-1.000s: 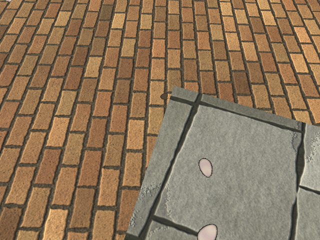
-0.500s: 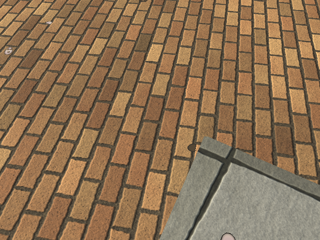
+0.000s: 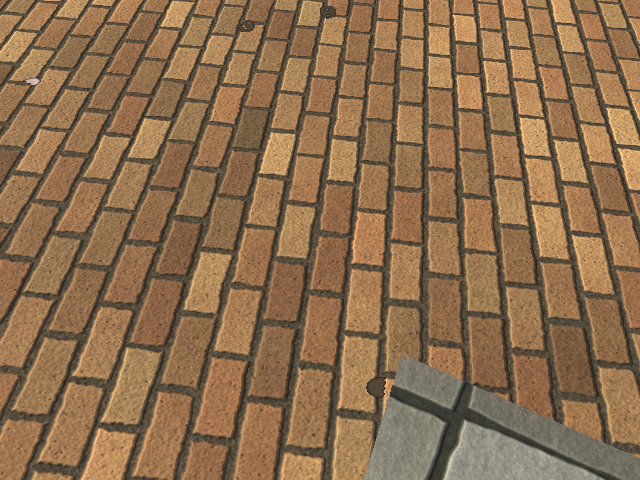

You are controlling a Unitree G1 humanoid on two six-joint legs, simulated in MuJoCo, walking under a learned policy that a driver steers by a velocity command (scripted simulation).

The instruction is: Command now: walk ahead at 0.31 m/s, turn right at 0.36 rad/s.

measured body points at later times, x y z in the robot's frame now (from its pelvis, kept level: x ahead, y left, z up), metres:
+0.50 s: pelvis +0.14 -0.03 -0.01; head +0.18 -0.07 +0.44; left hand +0.36 +0.20 -0.09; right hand +0.22 -0.35 -0.12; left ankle +0.16 +0.12 -0.67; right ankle +0.19 -0.13 -0.74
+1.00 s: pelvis +0.18 +0.00 +0.00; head +0.20 +0.01 +0.45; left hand +0.43 +0.18 -0.11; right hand +0.17 -0.29 -0.11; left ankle +0.23 +0.11 -0.74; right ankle +0.09 -0.12 -0.72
